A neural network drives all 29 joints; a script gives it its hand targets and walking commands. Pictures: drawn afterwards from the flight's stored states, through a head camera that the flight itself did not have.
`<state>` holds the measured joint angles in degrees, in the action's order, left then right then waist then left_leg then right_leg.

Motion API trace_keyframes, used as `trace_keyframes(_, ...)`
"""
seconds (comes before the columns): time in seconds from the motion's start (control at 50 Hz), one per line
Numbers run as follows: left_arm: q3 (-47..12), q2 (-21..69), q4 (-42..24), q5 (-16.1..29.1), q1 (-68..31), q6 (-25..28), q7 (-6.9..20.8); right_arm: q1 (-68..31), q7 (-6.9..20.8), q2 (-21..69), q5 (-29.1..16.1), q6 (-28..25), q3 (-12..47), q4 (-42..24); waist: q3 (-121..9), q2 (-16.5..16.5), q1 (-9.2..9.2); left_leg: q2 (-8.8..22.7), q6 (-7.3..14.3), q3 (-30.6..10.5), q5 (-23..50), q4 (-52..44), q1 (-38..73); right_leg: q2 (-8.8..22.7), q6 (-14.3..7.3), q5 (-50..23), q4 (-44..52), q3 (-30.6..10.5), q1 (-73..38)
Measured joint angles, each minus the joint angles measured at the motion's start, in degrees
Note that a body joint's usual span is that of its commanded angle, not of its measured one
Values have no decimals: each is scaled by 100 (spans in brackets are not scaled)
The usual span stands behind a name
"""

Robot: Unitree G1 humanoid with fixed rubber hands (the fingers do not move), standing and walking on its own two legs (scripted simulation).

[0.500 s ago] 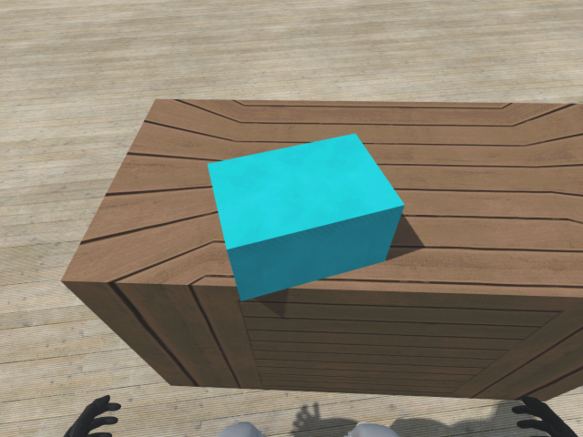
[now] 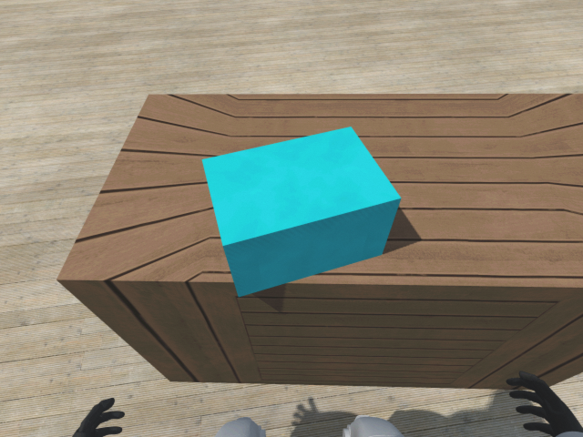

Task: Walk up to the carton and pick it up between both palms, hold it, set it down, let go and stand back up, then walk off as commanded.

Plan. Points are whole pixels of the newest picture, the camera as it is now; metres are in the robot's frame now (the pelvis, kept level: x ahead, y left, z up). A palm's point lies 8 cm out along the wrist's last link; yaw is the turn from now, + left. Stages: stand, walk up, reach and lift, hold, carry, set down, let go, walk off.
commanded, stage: reach and lift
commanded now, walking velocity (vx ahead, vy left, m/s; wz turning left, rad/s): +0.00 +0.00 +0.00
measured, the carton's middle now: (296, 209) +0.46 +0.01 +0.02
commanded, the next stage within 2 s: none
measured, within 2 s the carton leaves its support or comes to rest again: neither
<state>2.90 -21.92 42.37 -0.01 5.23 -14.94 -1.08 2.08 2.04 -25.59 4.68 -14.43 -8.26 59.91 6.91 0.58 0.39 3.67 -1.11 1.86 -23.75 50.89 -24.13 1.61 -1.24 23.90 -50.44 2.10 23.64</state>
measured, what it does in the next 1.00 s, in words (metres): stands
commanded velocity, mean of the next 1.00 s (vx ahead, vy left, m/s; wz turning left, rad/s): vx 0.00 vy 0.00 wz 0.00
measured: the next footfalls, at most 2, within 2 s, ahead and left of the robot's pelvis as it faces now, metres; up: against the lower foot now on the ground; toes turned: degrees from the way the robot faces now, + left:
none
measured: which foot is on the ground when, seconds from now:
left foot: down 0.00-1.00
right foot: down 0.00-1.00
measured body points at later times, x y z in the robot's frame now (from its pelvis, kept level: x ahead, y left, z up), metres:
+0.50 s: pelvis -0.01 -0.01 +0.02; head -0.01 -0.01 +0.47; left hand +0.19 +0.25 -0.04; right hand +0.14 -0.34 -0.04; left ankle +0.04 +0.13 -0.69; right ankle +0.04 -0.12 -0.70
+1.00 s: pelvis +0.01 -0.01 +0.03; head +0.00 +0.00 +0.48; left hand +0.21 +0.20 +0.00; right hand +0.19 -0.32 +0.01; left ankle +0.04 +0.13 -0.69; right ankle +0.04 -0.12 -0.69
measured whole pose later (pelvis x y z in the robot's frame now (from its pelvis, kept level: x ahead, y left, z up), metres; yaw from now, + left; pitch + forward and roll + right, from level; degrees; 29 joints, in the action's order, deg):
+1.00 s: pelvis +0.01 -0.01 +0.03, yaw +0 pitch -4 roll -1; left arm 0.1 -6.9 11.4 0.0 14.4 -10.3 -12.1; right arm 7.8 14.8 -25.2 -12.5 -11.9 -5.5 39.3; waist 2.2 -1.4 -0.6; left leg 4.3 -2.1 1.9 -16.7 35.6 -14.9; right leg 0.1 -1.0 16.4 -34.8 2.3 14.4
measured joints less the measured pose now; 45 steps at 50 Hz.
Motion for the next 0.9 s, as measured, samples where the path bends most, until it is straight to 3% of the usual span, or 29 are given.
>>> trace_keyframes(0.14,125,486,-1115,0,-304,-393,-84,-61,153,48,-47,-285,-37,-142,36,0,-101,60,-38,-8,37,-39,116,-61,17,-51,45,5,-107)
trace_keyframes(0.42,369,733,-1788,-1,41,-512,-336,708,530,47,-467,219,149,-1408,38,-73,-150,69,-46,-3,441,-779,717,-104,21,-423,714,24,-671)
trace_keyframes(0.6,247,887,-2307,-1,309,-338,-557,634,752,47,-840,441,257,-1957,-20,-195,-150,65,-72,-3,509,-834,712,-106,21,-495,786,18,-674)
trace_keyframes(0.9,-164,1409,-2897,-1,799,269,-987,583,1192,47,-1516,347,261,-2037,-378,-201,-140,65,-89,5,668,-1366,893,-140,21,-721,1431,18,-903)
